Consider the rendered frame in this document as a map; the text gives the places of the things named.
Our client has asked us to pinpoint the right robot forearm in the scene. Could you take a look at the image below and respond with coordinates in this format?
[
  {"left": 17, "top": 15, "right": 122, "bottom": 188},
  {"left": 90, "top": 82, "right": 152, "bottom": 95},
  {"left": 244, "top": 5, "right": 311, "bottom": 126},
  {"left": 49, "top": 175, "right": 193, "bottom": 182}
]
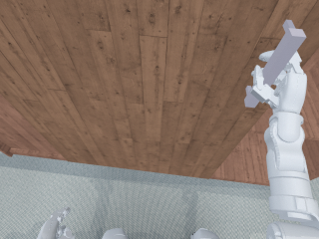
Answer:
[{"left": 264, "top": 111, "right": 319, "bottom": 229}]

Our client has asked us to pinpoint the wardrobe door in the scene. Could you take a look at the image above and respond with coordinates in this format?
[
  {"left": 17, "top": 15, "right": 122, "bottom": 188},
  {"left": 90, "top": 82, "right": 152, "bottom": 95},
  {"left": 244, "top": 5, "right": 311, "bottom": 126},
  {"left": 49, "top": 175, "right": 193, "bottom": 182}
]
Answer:
[
  {"left": 0, "top": 0, "right": 319, "bottom": 179},
  {"left": 0, "top": 95, "right": 60, "bottom": 154}
]

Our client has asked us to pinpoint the robot left thigh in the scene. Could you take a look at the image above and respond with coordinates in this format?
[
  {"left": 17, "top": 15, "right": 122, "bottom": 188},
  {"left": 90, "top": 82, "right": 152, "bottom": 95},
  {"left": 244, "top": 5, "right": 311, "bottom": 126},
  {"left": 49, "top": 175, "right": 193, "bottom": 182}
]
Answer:
[{"left": 102, "top": 228, "right": 129, "bottom": 239}]

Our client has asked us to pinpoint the right robot hand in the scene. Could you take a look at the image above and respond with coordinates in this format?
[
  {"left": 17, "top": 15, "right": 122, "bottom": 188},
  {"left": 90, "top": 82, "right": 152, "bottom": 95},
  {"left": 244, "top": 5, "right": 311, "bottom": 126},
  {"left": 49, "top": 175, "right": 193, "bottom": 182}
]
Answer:
[{"left": 250, "top": 50, "right": 307, "bottom": 115}]

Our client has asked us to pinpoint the handle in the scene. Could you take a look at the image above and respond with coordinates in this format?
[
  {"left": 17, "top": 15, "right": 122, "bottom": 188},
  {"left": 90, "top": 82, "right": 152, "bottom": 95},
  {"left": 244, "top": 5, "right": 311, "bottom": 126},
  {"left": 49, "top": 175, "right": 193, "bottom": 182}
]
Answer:
[{"left": 244, "top": 19, "right": 307, "bottom": 108}]

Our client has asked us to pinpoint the robot thigh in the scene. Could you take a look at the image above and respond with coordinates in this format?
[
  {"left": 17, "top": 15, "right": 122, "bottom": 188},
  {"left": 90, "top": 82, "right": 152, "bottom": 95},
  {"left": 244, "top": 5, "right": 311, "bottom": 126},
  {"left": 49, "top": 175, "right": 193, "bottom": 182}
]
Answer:
[
  {"left": 190, "top": 229, "right": 220, "bottom": 239},
  {"left": 102, "top": 228, "right": 129, "bottom": 239}
]

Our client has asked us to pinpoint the robot right thigh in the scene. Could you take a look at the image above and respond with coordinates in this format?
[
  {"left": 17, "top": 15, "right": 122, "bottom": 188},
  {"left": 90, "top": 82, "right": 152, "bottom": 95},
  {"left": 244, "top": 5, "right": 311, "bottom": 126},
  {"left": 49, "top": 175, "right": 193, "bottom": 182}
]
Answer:
[{"left": 190, "top": 229, "right": 220, "bottom": 239}]

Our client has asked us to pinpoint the right robot upper arm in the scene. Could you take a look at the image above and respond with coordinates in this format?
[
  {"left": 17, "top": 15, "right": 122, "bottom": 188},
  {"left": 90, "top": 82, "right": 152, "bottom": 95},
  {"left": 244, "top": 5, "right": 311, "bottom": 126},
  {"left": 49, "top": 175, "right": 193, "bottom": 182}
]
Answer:
[{"left": 266, "top": 221, "right": 319, "bottom": 239}]

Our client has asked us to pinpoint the left robot hand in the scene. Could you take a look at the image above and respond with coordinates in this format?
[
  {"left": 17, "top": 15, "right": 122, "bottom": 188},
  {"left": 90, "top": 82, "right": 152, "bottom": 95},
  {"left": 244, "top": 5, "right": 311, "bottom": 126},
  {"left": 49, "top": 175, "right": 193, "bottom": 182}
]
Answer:
[{"left": 37, "top": 206, "right": 75, "bottom": 239}]

